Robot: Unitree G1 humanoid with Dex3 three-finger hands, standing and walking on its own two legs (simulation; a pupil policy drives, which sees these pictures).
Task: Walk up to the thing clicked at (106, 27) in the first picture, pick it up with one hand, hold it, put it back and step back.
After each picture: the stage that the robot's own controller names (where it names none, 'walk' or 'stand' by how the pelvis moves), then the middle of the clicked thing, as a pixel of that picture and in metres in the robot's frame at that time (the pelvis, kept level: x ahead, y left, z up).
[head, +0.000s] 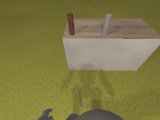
stand; (106, 26) +1.04 -0.12 +0.05
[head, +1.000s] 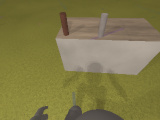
rise first; (102, 26) +0.95 -0.04 +0.07
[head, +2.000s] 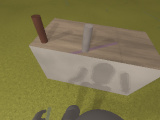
walk; (86, 39) +0.64 +0.12 +0.08
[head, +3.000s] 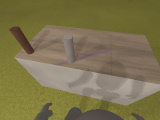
stand; (69, 50) +0.50 +0.21 +0.07
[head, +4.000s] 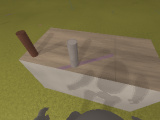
stand; (73, 55) +0.48 +0.18 +0.05
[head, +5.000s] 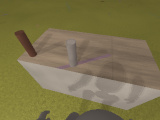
stand; (72, 54) +0.49 +0.19 +0.05
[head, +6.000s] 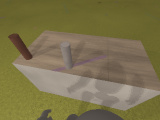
stand; (67, 56) +0.47 +0.22 +0.04
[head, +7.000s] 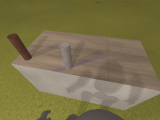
stand; (67, 57) +0.47 +0.22 +0.04
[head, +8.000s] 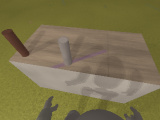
rise first; (66, 53) +0.48 +0.23 +0.05
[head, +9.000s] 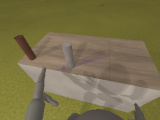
rise first; (69, 56) +0.48 +0.24 +0.05
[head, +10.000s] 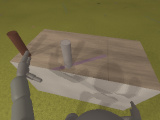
go down; (67, 55) +0.48 +0.22 +0.05
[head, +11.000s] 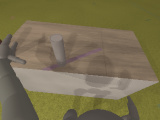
go down; (59, 52) +0.45 +0.22 +0.08
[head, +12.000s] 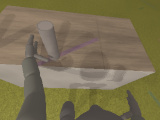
close in; (51, 44) +0.46 +0.23 +0.11
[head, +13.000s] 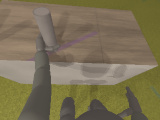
close; (48, 34) +0.51 +0.23 +0.13
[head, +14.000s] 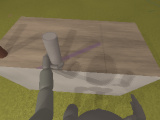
lift; (54, 54) +0.41 +0.23 +0.11
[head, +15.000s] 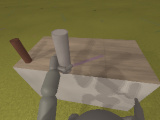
lift; (63, 54) +0.33 +0.17 +0.24
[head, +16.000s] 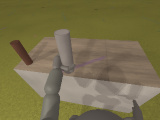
hold; (66, 54) +0.34 +0.17 +0.23
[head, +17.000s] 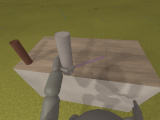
crouch; (65, 56) +0.33 +0.17 +0.22
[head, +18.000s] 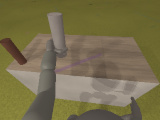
crouch; (58, 38) +0.44 +0.21 +0.25
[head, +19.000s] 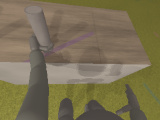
lower; (42, 34) +0.52 +0.25 +0.12
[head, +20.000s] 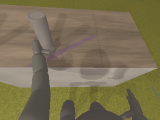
lower; (44, 38) +0.50 +0.25 +0.12
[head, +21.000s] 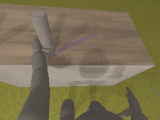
lower; (45, 36) +0.51 +0.24 +0.13
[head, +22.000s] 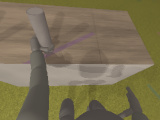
lower; (43, 35) +0.51 +0.25 +0.13
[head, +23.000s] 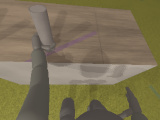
loosen; (45, 33) +0.52 +0.24 +0.13
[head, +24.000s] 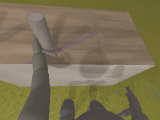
withdraw; (44, 38) +0.50 +0.24 +0.13
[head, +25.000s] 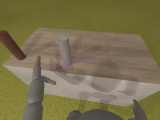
sink last; (65, 52) +0.48 +0.22 +0.09
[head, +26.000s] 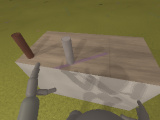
stand; (68, 51) +0.51 +0.24 +0.08
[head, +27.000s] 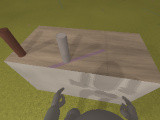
stand; (64, 49) +0.50 +0.24 +0.09
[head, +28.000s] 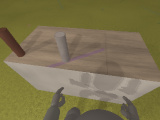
stand; (63, 49) +0.50 +0.25 +0.09
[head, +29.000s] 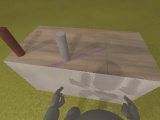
stand; (63, 48) +0.50 +0.25 +0.10
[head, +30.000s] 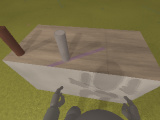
stand; (63, 47) +0.50 +0.25 +0.10
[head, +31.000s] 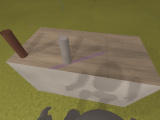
stand; (65, 51) +0.49 +0.24 +0.07
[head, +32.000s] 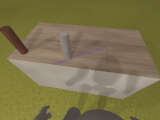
walk; (66, 47) +0.53 +0.23 +0.05
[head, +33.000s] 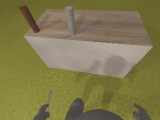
walk; (71, 22) +0.81 +0.26 +0.08
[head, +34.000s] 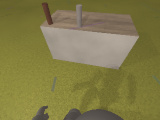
stand; (79, 16) +1.12 +0.24 +0.07
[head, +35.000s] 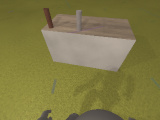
stand; (79, 21) +1.12 +0.24 +0.04
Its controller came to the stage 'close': yes
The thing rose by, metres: 0.21
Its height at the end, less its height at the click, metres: +0.00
